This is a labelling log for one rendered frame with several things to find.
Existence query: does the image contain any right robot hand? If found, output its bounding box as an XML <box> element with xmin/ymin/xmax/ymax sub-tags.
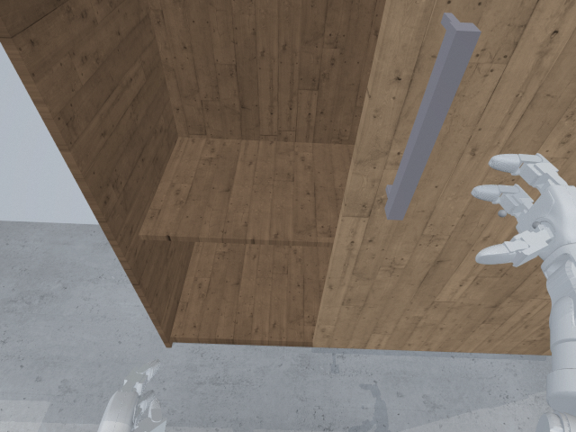
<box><xmin>471</xmin><ymin>153</ymin><xmax>576</xmax><ymax>267</ymax></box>

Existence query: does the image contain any handle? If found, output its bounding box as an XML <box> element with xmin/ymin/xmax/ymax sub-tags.
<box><xmin>384</xmin><ymin>13</ymin><xmax>482</xmax><ymax>221</ymax></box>

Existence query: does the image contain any wardrobe door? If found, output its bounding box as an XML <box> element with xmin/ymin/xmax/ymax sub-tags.
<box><xmin>312</xmin><ymin>0</ymin><xmax>576</xmax><ymax>356</ymax></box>

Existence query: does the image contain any left robot hand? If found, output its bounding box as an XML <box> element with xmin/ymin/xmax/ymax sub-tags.
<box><xmin>97</xmin><ymin>359</ymin><xmax>167</xmax><ymax>432</ymax></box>

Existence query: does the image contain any robot right forearm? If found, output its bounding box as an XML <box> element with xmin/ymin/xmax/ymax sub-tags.
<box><xmin>541</xmin><ymin>243</ymin><xmax>576</xmax><ymax>416</ymax></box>

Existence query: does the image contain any robot right upper arm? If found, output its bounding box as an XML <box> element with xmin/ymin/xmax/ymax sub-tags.
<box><xmin>535</xmin><ymin>411</ymin><xmax>576</xmax><ymax>432</ymax></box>

